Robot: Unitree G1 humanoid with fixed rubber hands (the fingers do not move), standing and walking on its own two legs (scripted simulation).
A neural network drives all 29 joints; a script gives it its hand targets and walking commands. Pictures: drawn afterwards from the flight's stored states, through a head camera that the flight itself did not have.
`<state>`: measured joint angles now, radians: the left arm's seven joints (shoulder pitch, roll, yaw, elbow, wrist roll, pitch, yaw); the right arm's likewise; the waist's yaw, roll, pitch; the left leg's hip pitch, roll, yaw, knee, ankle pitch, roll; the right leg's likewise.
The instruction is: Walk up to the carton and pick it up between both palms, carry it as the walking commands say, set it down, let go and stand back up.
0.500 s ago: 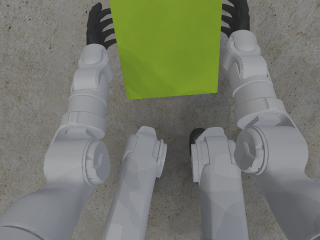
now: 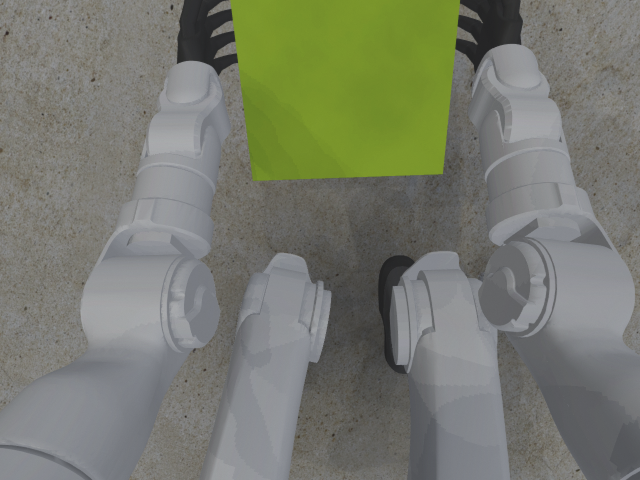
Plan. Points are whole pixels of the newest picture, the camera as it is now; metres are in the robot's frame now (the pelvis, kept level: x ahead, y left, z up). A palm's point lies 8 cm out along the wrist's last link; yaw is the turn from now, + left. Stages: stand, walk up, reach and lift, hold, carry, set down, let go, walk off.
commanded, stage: set down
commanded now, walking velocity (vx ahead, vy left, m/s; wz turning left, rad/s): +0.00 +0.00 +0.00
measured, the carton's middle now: (341, 73) +0.54 -0.02 -0.24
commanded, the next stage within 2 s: none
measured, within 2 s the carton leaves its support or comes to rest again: rests again in 1.36 s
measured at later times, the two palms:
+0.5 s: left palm (200, 55) +0.53 +0.13 -0.14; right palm (490, 40) +0.54 -0.17 -0.14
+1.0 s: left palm (200, 58) +0.53 +0.13 -0.15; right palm (488, 43) +0.54 -0.18 -0.15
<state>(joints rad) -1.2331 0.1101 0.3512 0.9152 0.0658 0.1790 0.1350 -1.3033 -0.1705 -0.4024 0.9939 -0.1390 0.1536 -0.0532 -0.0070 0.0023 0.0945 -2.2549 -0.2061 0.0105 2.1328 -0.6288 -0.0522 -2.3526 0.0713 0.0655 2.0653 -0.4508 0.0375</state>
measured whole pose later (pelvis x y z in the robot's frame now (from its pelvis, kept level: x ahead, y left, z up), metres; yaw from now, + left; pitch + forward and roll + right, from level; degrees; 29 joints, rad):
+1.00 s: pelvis +0.01 -0.01 -0.01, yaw +0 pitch +44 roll +2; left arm -1.27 0.14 0.39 1.00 0.11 0.08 0.07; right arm -1.32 -0.19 -0.42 1.08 -0.12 0.05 -0.03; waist -0.01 0.00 0.10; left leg -2.28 -0.16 0.00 2.17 -0.65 -0.04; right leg -2.37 0.05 0.03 2.10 -0.49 0.02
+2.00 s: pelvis +0.00 -0.02 -0.01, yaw +0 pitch +34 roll +2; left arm -1.23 0.34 0.11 0.97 -0.21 0.03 0.11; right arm -1.24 -0.36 -0.09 0.97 0.25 0.02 -0.12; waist 0.00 0.01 0.34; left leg -2.15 -0.07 0.03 2.20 -0.64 -0.01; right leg -2.24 0.03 0.00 2.15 -0.50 -0.02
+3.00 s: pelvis +0.04 -0.02 +0.24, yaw +1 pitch +42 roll +2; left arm -0.89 0.25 0.26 0.83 -0.04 0.08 -0.03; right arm -0.88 -0.23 -0.28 0.80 0.01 0.10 -0.01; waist 0.00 0.00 -0.11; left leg -1.56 -0.06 -0.03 1.24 -0.42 -0.01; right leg -1.61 0.04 0.03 1.22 -0.35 -0.02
